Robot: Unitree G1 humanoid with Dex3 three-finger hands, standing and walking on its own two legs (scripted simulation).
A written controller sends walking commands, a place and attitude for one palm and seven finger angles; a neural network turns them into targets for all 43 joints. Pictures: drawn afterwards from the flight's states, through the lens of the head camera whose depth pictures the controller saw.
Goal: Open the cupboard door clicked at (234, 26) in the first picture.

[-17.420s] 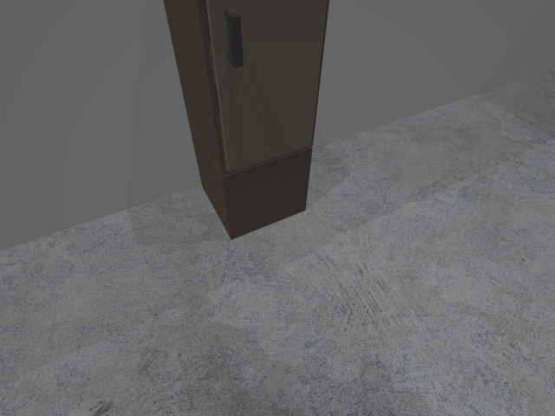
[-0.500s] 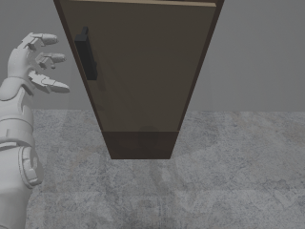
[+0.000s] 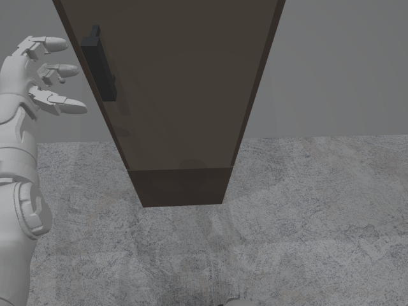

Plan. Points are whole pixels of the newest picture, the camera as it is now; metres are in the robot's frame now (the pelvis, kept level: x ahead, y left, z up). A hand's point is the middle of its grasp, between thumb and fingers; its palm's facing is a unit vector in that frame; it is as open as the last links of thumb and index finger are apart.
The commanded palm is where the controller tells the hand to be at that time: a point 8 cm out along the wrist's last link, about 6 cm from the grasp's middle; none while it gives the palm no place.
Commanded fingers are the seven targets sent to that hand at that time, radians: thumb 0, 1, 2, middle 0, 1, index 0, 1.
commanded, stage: slide the fingers in behind the handle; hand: left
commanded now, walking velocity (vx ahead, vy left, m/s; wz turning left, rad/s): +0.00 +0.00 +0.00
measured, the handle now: (103, 64) +0.54 +0.15 +0.15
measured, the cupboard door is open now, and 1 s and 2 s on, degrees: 0 0 0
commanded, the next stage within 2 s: close the thumb around the handle in 1.62 s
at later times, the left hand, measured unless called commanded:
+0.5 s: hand (76, 81) +0.50 +0.19 +0.15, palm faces +0.01 -1.00 +0.01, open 14.1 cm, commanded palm +0.48 +0.24 +0.15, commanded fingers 0.00 -0.50 0.30 -0.30 -1.20 -0.30 -1.20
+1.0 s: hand (81, 82) +0.50 +0.19 +0.15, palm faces +0.04 -1.00 +0.01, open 14.4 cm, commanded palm +0.48 +0.20 +0.15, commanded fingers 0.00 -0.50 0.30 -0.30 -1.20 -0.30 -1.20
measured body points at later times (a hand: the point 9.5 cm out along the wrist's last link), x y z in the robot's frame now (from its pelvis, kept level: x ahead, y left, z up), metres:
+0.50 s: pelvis +0.01 +0.00 +0.00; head +0.08 +0.01 +0.44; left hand +0.49 +0.25 +0.15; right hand +0.03 -0.27 -0.11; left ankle -0.02 +0.09 -0.72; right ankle +0.00 -0.12 -0.72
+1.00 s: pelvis +0.00 -0.01 +0.00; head +0.08 +0.00 +0.44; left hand +0.49 +0.24 +0.15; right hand +0.02 -0.28 -0.12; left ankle -0.02 +0.09 -0.72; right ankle +0.00 -0.12 -0.72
